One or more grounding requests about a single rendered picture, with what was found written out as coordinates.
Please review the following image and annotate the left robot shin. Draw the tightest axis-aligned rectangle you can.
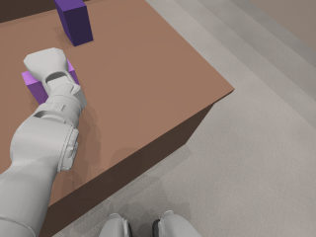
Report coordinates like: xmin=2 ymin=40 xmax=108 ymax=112
xmin=109 ymin=213 xmax=122 ymax=220

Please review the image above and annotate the table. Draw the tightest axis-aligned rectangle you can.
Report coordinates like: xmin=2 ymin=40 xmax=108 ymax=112
xmin=0 ymin=0 xmax=235 ymax=237

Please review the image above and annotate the robot left upper arm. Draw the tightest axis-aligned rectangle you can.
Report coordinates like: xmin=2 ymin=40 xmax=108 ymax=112
xmin=0 ymin=117 xmax=79 ymax=237

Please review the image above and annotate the sponge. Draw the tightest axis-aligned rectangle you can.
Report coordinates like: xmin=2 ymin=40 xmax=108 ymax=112
xmin=22 ymin=59 xmax=80 ymax=105

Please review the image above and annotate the robot shin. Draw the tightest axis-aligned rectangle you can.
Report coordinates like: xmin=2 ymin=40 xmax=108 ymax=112
xmin=158 ymin=210 xmax=174 ymax=237
xmin=109 ymin=213 xmax=122 ymax=220

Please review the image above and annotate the robot left hand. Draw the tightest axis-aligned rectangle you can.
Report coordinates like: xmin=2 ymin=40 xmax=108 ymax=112
xmin=23 ymin=47 xmax=69 ymax=82

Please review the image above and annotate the left robot forearm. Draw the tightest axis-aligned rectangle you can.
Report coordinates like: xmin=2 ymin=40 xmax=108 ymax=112
xmin=10 ymin=69 xmax=87 ymax=162

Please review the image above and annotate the right robot shin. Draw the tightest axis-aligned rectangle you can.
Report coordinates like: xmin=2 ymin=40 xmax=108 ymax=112
xmin=158 ymin=210 xmax=174 ymax=237

